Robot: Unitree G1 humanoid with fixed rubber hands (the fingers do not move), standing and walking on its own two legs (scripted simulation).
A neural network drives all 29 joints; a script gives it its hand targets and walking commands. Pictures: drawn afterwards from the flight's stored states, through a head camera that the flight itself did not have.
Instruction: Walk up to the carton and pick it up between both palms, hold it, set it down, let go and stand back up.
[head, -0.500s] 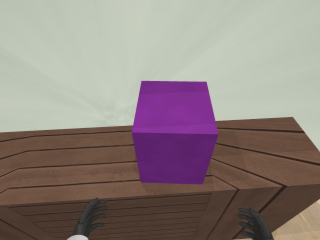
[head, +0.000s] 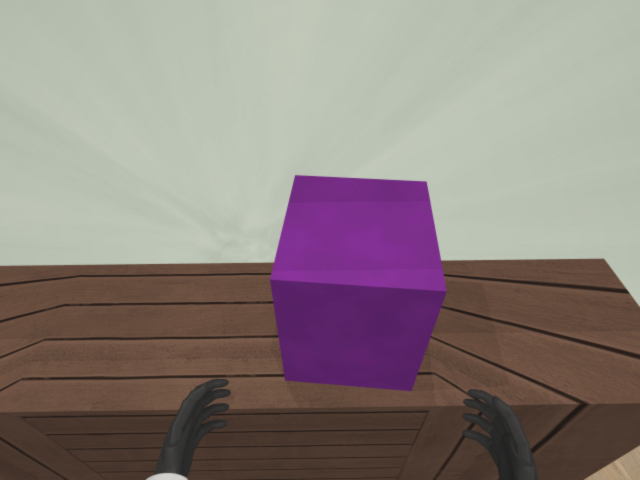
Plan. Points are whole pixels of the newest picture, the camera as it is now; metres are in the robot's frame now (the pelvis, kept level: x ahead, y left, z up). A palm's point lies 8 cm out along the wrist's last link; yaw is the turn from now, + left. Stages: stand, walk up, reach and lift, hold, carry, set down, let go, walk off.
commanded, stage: reach and lift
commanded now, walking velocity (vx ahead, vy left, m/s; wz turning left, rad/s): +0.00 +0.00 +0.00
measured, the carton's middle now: (353, 284) +0.41 +0.00 +0.01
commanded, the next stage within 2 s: none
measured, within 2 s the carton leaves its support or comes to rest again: neither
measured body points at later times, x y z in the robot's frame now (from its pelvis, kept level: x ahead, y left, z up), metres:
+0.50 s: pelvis +0.00 +0.00 +0.00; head +0.00 +0.01 +0.45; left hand +0.26 +0.19 +0.03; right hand +0.26 -0.18 +0.03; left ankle +0.00 +0.13 -0.75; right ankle -0.05 -0.12 -0.75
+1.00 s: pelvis -0.02 -0.01 +0.00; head +0.01 +0.00 +0.45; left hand +0.33 +0.18 +0.09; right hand +0.33 -0.18 +0.08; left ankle +0.00 +0.13 -0.75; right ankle -0.05 -0.12 -0.75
